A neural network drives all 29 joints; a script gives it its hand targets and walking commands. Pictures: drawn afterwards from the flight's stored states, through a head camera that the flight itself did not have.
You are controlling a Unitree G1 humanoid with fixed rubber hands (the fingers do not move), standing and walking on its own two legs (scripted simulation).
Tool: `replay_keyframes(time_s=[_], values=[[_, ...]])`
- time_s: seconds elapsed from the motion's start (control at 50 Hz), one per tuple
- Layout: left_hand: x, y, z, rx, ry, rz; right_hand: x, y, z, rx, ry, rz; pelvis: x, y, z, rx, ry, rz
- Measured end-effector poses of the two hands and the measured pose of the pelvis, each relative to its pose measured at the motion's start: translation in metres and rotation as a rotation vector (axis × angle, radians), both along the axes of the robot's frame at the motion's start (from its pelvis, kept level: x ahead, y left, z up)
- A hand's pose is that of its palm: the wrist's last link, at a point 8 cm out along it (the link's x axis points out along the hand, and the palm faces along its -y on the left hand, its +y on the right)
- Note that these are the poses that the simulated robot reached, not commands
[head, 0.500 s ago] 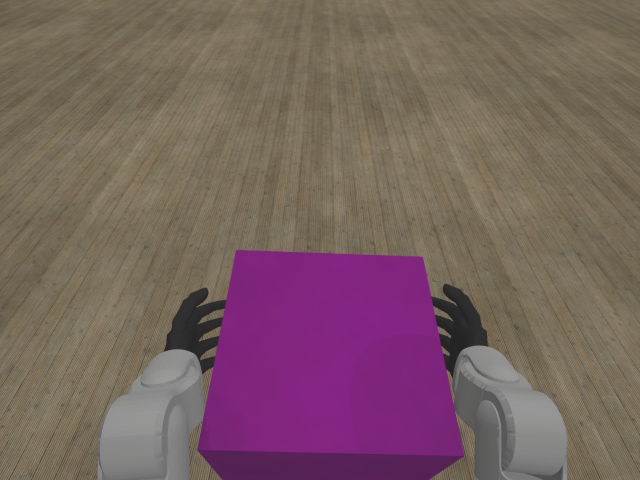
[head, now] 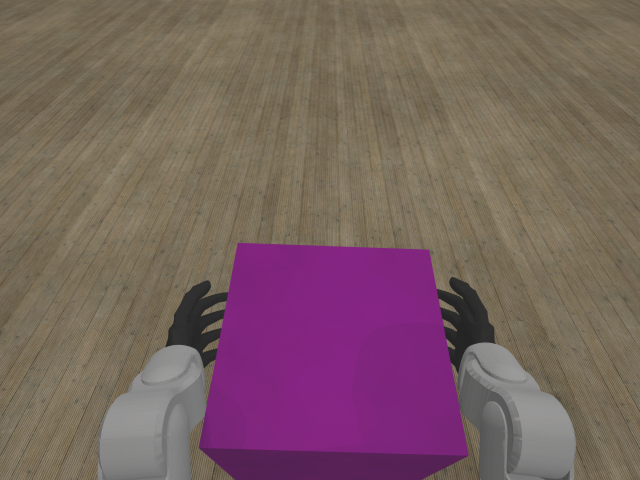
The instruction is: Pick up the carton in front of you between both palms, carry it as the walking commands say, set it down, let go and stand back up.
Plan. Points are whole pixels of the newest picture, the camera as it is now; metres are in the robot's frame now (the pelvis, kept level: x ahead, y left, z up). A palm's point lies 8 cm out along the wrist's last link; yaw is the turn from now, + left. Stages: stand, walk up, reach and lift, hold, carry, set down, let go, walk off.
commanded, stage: carry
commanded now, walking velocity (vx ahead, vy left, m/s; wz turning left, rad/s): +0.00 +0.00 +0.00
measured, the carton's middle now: (327, 376) +0.25 +0.00 +0.04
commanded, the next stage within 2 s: hold in 1.96 s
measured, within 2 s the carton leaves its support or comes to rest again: neither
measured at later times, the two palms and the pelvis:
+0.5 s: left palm (218, 265) +0.36 +0.14 +0.10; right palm (450, 264) +0.37 -0.16 +0.10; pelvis +0.12 +0.00 +0.01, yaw +0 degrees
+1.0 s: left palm (227, 292) +0.35 +0.14 +0.06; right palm (449, 291) +0.36 -0.16 +0.06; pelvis +0.10 -0.01 +0.01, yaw +0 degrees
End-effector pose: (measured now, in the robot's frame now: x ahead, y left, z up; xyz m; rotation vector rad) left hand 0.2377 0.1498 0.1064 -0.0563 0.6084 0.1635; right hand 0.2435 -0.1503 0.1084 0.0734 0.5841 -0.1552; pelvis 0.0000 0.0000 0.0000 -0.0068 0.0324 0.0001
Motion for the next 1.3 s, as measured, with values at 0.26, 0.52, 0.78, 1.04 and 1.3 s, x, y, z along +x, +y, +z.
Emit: replay_keyframes(time_s=[0.26, 0.52, 0.78, 1.04, 1.3], values=[[0.085, 0.007, -0.012, -0.033, 0.086, -0.004, 0.083, 0.007, -0.004, -0.036, 0.086, -0.002, 0.078, 0.006, 0.012, 0.015, 0.008, 0.005], [0.127, -0.008, -0.006, 0.0, 0.074, -0.009, 0.125, -0.008, -0.006, -0.007, 0.074, -0.004, 0.122, -0.006, 0.005, 0.017, 0.028, 0.002], [0.122, -0.013, -0.034, 0.017, 0.13, -0.016, 0.121, -0.014, -0.033, -0.038, 0.131, 0.016, 0.115, -0.013, 0.004, 0.014, 0.015, 0.003], [0.113, -0.014, -0.051, 0.048, 0.11, -0.062, 0.111, -0.013, -0.049, -0.071, 0.114, 0.047, 0.094, -0.012, 0.007, 0.007, -0.008, 0.002], [0.115, -0.01, -0.074, 0.071, 0.084, -0.081, 0.113, -0.01, -0.072, -0.098, 0.088, 0.057, 0.072, -0.008, 0.008, 0.0, -0.007, 0.002]])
